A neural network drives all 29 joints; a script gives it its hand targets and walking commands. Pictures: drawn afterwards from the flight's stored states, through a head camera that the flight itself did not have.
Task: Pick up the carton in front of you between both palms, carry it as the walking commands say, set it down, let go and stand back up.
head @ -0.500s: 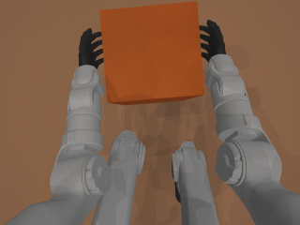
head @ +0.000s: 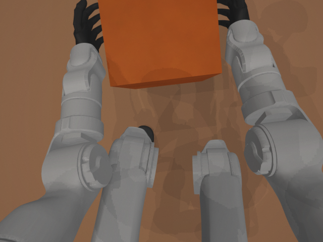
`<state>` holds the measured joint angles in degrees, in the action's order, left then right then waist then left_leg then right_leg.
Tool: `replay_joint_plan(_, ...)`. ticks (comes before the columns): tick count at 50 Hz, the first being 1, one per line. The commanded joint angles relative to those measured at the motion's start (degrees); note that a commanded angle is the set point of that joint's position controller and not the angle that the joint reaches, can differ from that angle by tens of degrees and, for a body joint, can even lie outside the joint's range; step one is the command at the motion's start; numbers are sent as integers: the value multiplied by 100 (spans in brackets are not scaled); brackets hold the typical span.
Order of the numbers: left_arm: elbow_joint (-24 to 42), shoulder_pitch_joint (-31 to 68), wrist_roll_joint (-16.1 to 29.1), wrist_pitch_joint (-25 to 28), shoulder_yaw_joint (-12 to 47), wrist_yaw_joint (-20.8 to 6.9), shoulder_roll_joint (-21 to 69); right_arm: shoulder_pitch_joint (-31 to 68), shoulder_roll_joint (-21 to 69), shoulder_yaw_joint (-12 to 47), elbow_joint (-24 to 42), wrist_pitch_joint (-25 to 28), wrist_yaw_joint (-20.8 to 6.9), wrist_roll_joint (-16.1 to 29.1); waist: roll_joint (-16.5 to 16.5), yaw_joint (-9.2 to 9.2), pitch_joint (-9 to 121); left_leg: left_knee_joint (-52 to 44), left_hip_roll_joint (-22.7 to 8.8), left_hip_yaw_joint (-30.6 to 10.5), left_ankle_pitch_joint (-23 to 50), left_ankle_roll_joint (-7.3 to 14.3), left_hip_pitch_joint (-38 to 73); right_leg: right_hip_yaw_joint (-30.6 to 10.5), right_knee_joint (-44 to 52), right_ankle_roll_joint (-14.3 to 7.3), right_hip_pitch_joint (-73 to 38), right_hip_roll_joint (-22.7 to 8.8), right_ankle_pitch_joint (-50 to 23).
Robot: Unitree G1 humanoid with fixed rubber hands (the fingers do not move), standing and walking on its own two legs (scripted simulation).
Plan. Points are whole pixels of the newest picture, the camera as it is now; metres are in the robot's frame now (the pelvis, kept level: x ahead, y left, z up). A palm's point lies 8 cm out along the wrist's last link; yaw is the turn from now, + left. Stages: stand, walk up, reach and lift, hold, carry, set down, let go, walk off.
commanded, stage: set down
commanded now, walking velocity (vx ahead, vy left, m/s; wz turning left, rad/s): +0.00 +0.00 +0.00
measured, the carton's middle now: (162, 41) +0.52 +0.08 -0.24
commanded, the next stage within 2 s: none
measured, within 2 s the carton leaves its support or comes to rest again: rests again in 0.48 s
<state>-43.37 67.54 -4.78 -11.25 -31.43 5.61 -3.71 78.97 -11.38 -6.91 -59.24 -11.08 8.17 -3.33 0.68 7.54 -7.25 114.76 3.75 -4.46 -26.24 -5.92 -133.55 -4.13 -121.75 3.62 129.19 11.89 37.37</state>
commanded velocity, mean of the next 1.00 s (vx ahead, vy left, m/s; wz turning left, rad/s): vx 0.00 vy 0.00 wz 0.00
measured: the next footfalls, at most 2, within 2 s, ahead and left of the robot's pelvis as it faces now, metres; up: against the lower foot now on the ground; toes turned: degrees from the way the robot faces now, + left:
none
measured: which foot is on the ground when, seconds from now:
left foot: down 0.00-1.00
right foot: down 0.00-1.00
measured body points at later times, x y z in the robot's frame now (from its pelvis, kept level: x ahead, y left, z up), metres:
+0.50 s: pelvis +0.00 +0.00 -0.01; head +0.36 +0.00 +0.26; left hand +0.49 +0.23 -0.18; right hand +0.55 -0.07 -0.19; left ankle +0.13 +0.14 -0.36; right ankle +0.08 -0.11 -0.36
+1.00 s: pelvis -0.01 +0.00 -0.02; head +0.35 -0.01 +0.25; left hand +0.49 +0.24 -0.19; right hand +0.55 -0.07 -0.20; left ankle +0.13 +0.14 -0.36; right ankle +0.08 -0.11 -0.36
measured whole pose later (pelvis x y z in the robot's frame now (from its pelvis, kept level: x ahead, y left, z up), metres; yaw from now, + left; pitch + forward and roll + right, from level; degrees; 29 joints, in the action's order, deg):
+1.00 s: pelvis -0.01 +0.00 -0.02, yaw +0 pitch +40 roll +3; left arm -61.7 75.1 -7.5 -4.4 -33.3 -0.5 -10.7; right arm 84.3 -14.1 -8.3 -68.0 -5.9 0.6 -7.7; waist -0.4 7.5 -14.8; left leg 118.8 1.8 -2.6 -26.6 -5.0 -132.3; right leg -2.4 -126.0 1.3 129.0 7.8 36.9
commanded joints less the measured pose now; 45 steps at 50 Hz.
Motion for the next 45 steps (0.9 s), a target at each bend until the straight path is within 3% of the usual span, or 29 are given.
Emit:
replay_joint_plan(1, -94, 3344, 330, 38, 2438, -1560, 4386, 2808, 5288, 1492, 696, 306, -1276, 338, 1006, 329, 6243, -229, 208, 1060, 2079, 247, 3821, 638, 1398, -189, -2218, -152, -2000)
replay_joint_plan(9, -215, 3318, 159, 165, 2147, -1571, 4051, 2810, 5020, 1301, 448, 401, -1310, 364, 856, 409, 5805, -161, 157, 1060, 2077, 296, 3554, 529, 1339, -225, -1892, -130, -2007)
replay_joint_plan(23, -684, 3237, 145, 355, 1779, -1526, 3603, 2883, 4238, 1022, 146, 576, -1337, 202, 790, 226, 4929, -30, 126, 897, 1921, 356, 3171, 435, 1197, -339, -1457, -221, -1832)
replay_joint_plan(39, -1252, 2932, -85, 402, 1227, -1471, 2744, 2285, 3258, 484, -499, 480, -1415, -344, 654, -49, 3731, 13, 127, 748, 1237, 398, 2556, 297, 1140, -453, -1070, -349, -1308)
replay_joint_plan(45, -1590, 2586, -301, 476, 770, -1348, 2089, 2187, 2385, 311, -647, 512, -1375, -485, 633, -62, 3394, 40, 64, 722, 985, 363, 2467, 253, 1134, -410, -1102, -464, -1110)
